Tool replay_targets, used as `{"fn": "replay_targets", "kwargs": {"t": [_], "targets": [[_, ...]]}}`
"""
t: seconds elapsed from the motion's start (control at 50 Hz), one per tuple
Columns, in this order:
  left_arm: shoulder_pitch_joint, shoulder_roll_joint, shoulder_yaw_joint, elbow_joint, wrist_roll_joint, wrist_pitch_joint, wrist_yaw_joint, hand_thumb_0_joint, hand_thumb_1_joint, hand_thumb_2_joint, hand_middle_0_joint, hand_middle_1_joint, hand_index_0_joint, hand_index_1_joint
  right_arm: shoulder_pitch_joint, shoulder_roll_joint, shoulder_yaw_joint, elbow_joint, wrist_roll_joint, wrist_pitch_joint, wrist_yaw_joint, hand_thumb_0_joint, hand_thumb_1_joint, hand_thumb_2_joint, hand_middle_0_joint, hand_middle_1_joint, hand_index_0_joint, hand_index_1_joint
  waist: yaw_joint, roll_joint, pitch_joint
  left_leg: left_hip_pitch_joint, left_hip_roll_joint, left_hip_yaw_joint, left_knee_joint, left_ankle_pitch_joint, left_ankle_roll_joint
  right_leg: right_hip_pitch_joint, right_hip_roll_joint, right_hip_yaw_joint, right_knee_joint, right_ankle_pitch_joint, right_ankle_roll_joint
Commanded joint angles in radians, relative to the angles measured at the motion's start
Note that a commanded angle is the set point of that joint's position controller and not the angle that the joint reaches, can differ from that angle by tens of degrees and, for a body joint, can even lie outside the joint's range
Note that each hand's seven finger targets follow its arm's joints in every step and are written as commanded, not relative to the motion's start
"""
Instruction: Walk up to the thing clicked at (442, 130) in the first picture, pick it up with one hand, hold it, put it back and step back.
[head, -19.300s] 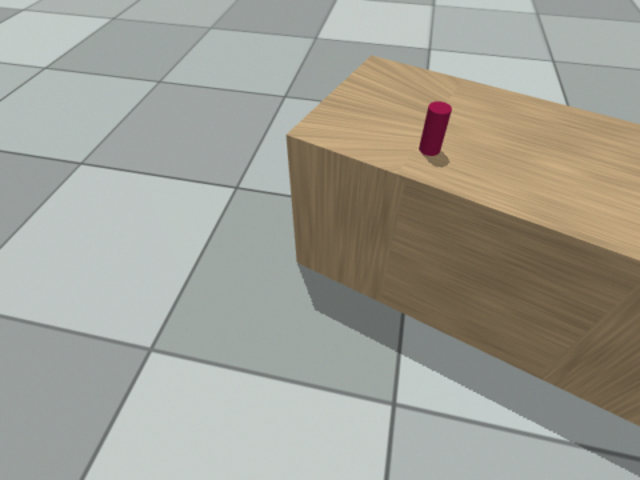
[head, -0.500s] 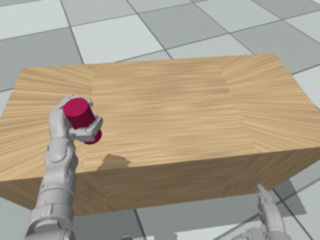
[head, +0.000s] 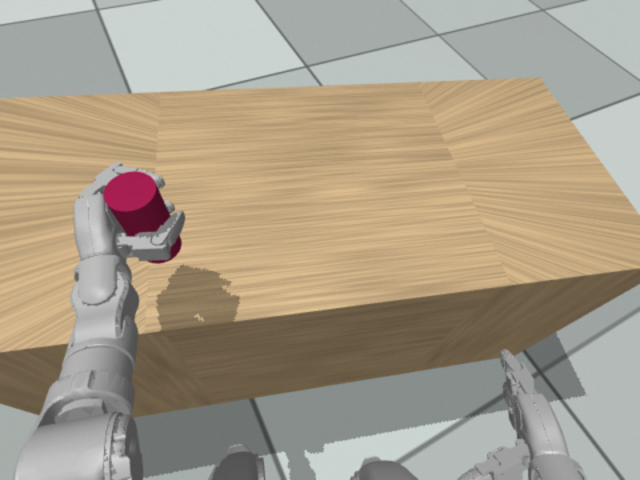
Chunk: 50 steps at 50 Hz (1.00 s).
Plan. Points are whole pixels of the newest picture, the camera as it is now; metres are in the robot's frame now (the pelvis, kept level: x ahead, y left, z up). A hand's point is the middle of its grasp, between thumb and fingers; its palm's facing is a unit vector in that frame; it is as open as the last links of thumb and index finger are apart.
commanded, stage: crouch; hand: left
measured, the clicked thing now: (147, 221) +0.43 +0.20 +0.03
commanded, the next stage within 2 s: lower in 0.06 s
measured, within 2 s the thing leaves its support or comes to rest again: rests again in 0.92 s
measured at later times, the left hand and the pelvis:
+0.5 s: hand (158, 229) +0.45 +0.20 -0.02, palm faces +0.24 -0.97 +0.00, open 7.8 cm; pelvis -0.01 +0.00 -0.03, yaw +0 degrees
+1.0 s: hand (165, 234) +0.47 +0.21 -0.06, palm faces +0.24 -0.97 +0.00, open 7.8 cm; pelvis +0.00 -0.01 -0.06, yaw -1 degrees
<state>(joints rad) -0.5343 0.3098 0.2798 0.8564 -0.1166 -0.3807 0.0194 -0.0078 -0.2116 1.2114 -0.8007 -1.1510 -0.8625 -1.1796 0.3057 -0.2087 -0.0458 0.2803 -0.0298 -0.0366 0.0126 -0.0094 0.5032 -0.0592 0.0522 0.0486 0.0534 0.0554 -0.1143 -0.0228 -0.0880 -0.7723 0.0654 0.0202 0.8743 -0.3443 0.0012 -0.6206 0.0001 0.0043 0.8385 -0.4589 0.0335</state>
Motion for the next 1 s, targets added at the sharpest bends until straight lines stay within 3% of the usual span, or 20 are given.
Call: {"fn": "replay_targets", "kwargs": {"t": [0.0, 0.1, 0.12, 0.18, 0.22, 0.26, 0.28, 0.34, 0.44, 0.5, 0.52, 0.56, 0.66, 0.7, 0.78, 0.84, 0.86, 0.94, 0.96, 0.98], "targets": [[-0.464, 0.231, 0.05, -0.235, 0.005, -0.1, 0.017, 0.0, 0.301, 1.29, -1.338, -1.418, -1.346, -1.427, 0.04, -0.178, -0.103, -0.172, -0.002, -0.032, -0.01, 0.0, 0.526, -0.057, 0.05, 0.05, 0.049, 0.05, -0.008, 0.15, -0.416, 0.439, -0.007, -0.039, -0.054, 0.278, 0.01, -0.071, 0.032, -0.041, -0.072, 0.31, -0.039], [-0.456, 0.188, 0.05, -0.157, 0.003, -0.104, 0.008, 0.0, 0.318, 1.3, -1.353, -1.432, -1.364, -1.438, 0.015, -0.14, -0.071, -0.248, 0.0, -0.019, 0.007, 0.0, 0.53, -0.055, 0.05, 0.049, 0.049, 0.049, -0.01, 0.122, -0.397, 0.382, -0.005, -0.045, -0.037, 0.251, 0.01, -0.092, 0.038, -0.047, -0.047, 0.283, -0.041], [-0.467, 0.216, 0.062, -0.181, 0.005, -0.111, 0.007, 0.0, 0.3, 1.299, -1.334, -1.424, -1.344, -1.43, 0.018, -0.154, -0.086, -0.267, 0.0, -0.014, 0.007, 0.0, 0.529, -0.055, 0.05, 0.05, 0.049, 0.05, -0.016, 0.127, -0.421, 0.376, -0.005, -0.043, -0.028, 0.26, 0.012, -0.09, 0.038, -0.046, -0.044, 0.296, -0.04], [-0.472, 0.208, 0.064, -0.154, 0.007, -0.119, -0.002, 0.0, 0.289, 1.271, -1.334, -1.417, -1.34, -1.426, 0.035, -0.133, -0.059, -0.263, -0.004, -0.007, 0.014, 0.0, 0.518, -0.059, 0.049, 0.049, 0.049, 0.049, -0.012, 0.115, -0.43, 0.356, -0.003, -0.046, -0.007, 0.275, 0.014, -0.102, 0.04, -0.047, -0.022, 0.302, -0.04], [-0.425, 0.209, 0.083, -0.062, 0.006, -0.123, -0.007, 0.0, 0.276, 1.281, -1.337, -1.422, -1.342, -1.433, 0.034, -0.164, -0.084, -0.297, -0.008, -0.004, 0.014, 0.0, 0.517, -0.06, 0.049, 0.05, 0.049, 0.05, -0.028, 0.083, -0.439, 0.332, 0.0, -0.051, 0.01, 0.268, 0.018, -0.117, 0.043, -0.048, -0.011, 0.298, -0.038], [-0.466, 0.261, 0.109, -0.112, 0.015, -0.145, -0.002, 0.0, 0.302, 1.279, -1.323, -1.409, -1.327, -1.42, 0.052, -0.164, -0.081, -0.294, -0.014, 0.002, 0.018, 0.0, 0.521, -0.059, 0.049, 0.05, 0.049, 0.05, -0.026, 0.122, -0.461, 0.313, -0.005, -0.044, 0.034, 0.278, 0.019, -0.124, 0.038, -0.038, 0.002, 0.318, -0.036], [-0.474, 0.241, 0.094, -0.096, 0.016, -0.153, -0.006, 0.0, 0.328, 1.278, -1.316, -1.402, -1.322, -1.412, 0.054, -0.148, -0.059, -0.293, -0.017, 0.002, 0.022, 0.0, 0.525, -0.057, 0.049, 0.05, 0.049, 0.05, -0.025, 0.124, -0.476, 0.316, -0.004, -0.049, 0.05, 0.307, 0.019, -0.134, 0.039, -0.042, 0.017, 0.332, -0.036], [-0.537, 0.306, 0.115, -0.175, 0.027, -0.186, -0.001, 0.0, 0.326, 1.271, -1.303, -1.392, -1.308, -1.401, 0.042, -0.186, -0.093, -0.358, -0.019, 0.007, 0.02, 0.0, 0.522, -0.059, 0.049, 0.05, 0.049, 0.05, -0.036, 0.168, -0.559, 0.352, -0.001, -0.056, 0.076, 0.329, 0.016, -0.151, 0.042, -0.043, 0.048, 0.335, -0.039], [-0.53, 0.286, 0.106, -0.104, 0.024, -0.214, -0.005, 0.0, 0.309, 1.264, -1.284, -1.378, -1.289, -1.388, 0.072, -0.172, -0.076, -0.38, -0.025, 0.016, 0.023, 0.0, 0.515, -0.061, 0.049, 0.049, 0.049, 0.049, -0.064, 0.179, -0.558, 0.312, -0.003, -0.058, 0.112, 0.303, 0.019, -0.185, 0.045, -0.043, 0.076, 0.327, -0.038], [-0.551, 0.322, 0.12, -0.102, 0.038, -0.224, -0.005, 0.0, 0.306, 1.265, -1.287, -1.377, -1.291, -1.388, 0.098, -0.172, -0.065, -0.357, -0.032, 0.022, 0.027, 0.0, 0.515, -0.061, 0.049, 0.05, 0.049, 0.05, -0.07, 0.233, -0.551, 0.311, -0.001, -0.063, 0.13, 0.294, 0.011, -0.24, 0.047, -0.047, 0.097, 0.297, -0.042], [-0.54, 0.29, 0.106, -0.073, 0.04, -0.221, -0.006, 0.0, 0.305, 1.262, -1.293, -1.377, -1.296, -1.388, 0.091, -0.159, -0.049, -0.38, -0.032, 0.021, 0.03, 0.0, 0.516, -0.06, 0.049, 0.05, 0.049, 0.05, -0.076, 0.215, -0.542, 0.288, -0.001, -0.064, 0.134, 0.276, 0.013, -0.248, 0.047, -0.048, 0.099, 0.288, -0.041], [-0.539, 0.333, 0.138, -0.075, 0.039, -0.223, -0.003, 0.0, 0.277, 1.257, -1.291, -1.372, -1.292, -1.386, 0.097, -0.18, -0.071, -0.368, -0.032, 0.026, 0.028, 0.0, 0.512, -0.061, 0.049, 0.05, 0.049, 0.05, -0.076, 0.224, -0.512, 0.245, -0.007, -0.056, 0.134, 0.221, 0.014, -0.252, 0.044, -0.04, 0.097, 0.262, -0.04], [-0.499, 0.312, 0.14, 0.009, 0.04, -0.219, -0.014, 0.0, 0.333, 1.288, -1.318, -1.399, -1.321, -1.411, 0.078, -0.194, -0.076, -0.418, -0.032, 0.026, 0.035, 0.0, 0.515, -0.06, 0.049, 0.05, 0.049, 0.05, -0.085, 0.197, -0.519, 0.201, -0.002, -0.065, 0.167, 0.248, 0.02, -0.275, 0.05, -0.046, 0.126, 0.28, -0.038], [-0.538, 0.32, 0.142, -0.046, 0.043, -0.232, -0.017, 0.0, 0.356, 1.295, -1.337, -1.409, -1.339, -1.421, 0.069, -0.161, -0.045, -0.403, -0.034, 0.024, 0.041, 0.0, 0.519, -0.059, 0.049, 0.05, 0.049, 0.05, -0.078, 0.225, -0.531, 0.182, -0.003, -0.069, 0.172, 0.228, 0.016, -0.287, 0.05, -0.046, 0.142, 0.26, -0.043], [-0.545, 0.373, 0.178, -0.06, 0.038, -0.243, -0.016, 0.0, 0.367, 1.299, -1.337, -1.413, -1.341, -1.423, 0.077, -0.191, -0.063, -0.459, -0.031, 0.024, 0.039, 0.0, 0.519, -0.059, 0.05, 0.05, 0.049, 0.05, -0.077, 0.204, -0.589, 0.172, -0.006, -0.072, 0.19, 0.234, 0.02, -0.264, 0.053, -0.045, 0.161, 0.275, -0.04], [-0.52, 0.361, 0.176, -0.013, 0.034, -0.246, -0.022, 0.0, 0.395, 1.309, -1.328, -1.413, -1.333, -1.423, 0.105, -0.194, -0.063, -0.487, -0.031, 0.03, 0.037, 0.0, 0.514, -0.06, 0.05, 0.05, 0.049, 0.05, -0.089, 0.182, -0.601, 0.155, -0.009, -0.069, 0.21, 0.246, 0.025, -0.256, 0.056, -0.041, 0.17, 0.301, -0.035], [-0.532, 0.403, 0.197, -0.073, 0.035, -0.254, -0.018, 0.0, 0.392, 1.305, -1.324, -1.405, -1.326, -1.417, 0.126, -0.201, -0.069, -0.479, -0.031, 0.032, 0.036, 0.0, 0.512, -0.062, 0.05, 0.05, 0.049, 0.05, -0.083, 0.202, -0.619, 0.153, -0.011, -0.066, 0.218, 0.258, 0.027, -0.245, 0.052, -0.033, 0.174, 0.322, -0.032], [-0.524, 0.375, 0.182, -0.058, 0.038, -0.256, -0.026, 0.0, 0.397, 1.316, -1.34, -1.413, -1.339, -1.427, 0.13, -0.189, -0.062, -0.476, -0.03, 0.033, 0.037, 0.0, 0.507, -0.063, 0.05, 0.05, 0.049, 0.05, -0.089, 0.23, -0.61, 0.159, -0.01, -0.066, 0.233, 0.272, 0.025, -0.286, 0.053, -0.034, 0.189, 0.321, -0.034], [-0.483, 0.331, 0.158, 0.002, 0.038, -0.248, -0.03, 0.0, 0.387, 1.308, -1.327, -1.407, -1.328, -1.42, 0.131, -0.193, -0.063, -0.489, -0.032, 0.03, 0.039, 0.0, 0.508, -0.063, 0.05, 0.05, 0.049, 0.05, -0.098, 0.216, -0.59, 0.159, -0.006, -0.069, 0.236, 0.287, 0.024, -0.301, 0.056, -0.042, 0.193, 0.32, -0.036], [-0.524, 0.362, 0.174, -0.057, 0.038, -0.256, -0.028, 0.0, 0.391, 1.33, -1.329, -1.416, -1.329, -1.432, 0.126, -0.196, -0.066, -0.482, -0.033, 0.03, 0.039, 0.0, 0.513, -0.063, 0.049, 0.05, 0.049, 0.05, -0.091, 0.245, -0.597, 0.168, -0.005, -0.071, 0.238, 0.297, 0.02, -0.311, 0.057, -0.044, 0.199, 0.316, -0.039]]}}
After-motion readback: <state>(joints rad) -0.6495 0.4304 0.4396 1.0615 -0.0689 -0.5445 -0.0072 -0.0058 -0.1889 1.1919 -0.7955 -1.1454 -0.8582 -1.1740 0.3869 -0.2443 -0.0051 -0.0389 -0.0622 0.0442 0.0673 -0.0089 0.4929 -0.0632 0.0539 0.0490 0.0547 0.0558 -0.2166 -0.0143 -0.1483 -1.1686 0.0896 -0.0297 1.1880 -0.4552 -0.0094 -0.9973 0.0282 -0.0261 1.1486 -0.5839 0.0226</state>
